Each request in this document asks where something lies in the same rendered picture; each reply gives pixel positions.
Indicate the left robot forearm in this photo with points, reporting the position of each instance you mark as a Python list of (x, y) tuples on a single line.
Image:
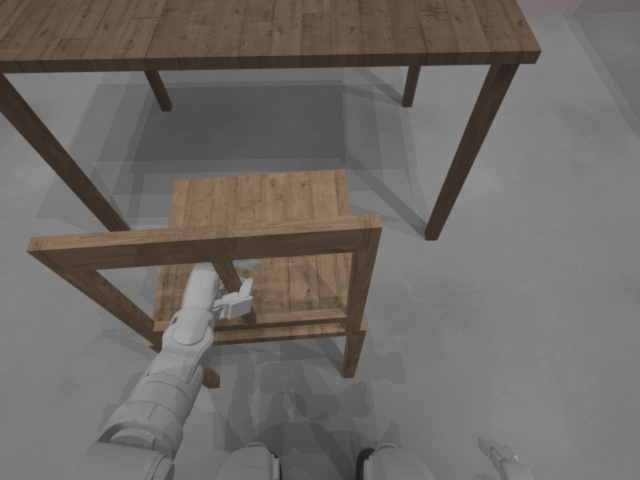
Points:
[(154, 415)]

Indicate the left robot thigh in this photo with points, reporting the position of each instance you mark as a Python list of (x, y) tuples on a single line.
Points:
[(250, 463)]

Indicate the chair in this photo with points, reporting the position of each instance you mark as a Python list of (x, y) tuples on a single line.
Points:
[(316, 260)]

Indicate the robot right hand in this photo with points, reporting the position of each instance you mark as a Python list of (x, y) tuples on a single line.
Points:
[(504, 459)]

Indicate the left robot upper arm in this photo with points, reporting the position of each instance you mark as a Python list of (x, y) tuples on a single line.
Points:
[(104, 461)]

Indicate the right robot thigh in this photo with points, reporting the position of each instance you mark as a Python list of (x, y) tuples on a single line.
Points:
[(395, 464)]

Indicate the table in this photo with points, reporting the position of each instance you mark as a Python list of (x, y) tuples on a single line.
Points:
[(54, 36)]

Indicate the robot left hand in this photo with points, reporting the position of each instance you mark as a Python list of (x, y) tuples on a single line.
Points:
[(204, 286)]

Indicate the robot thigh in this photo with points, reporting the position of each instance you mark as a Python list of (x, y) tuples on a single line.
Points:
[(250, 463), (395, 464)]

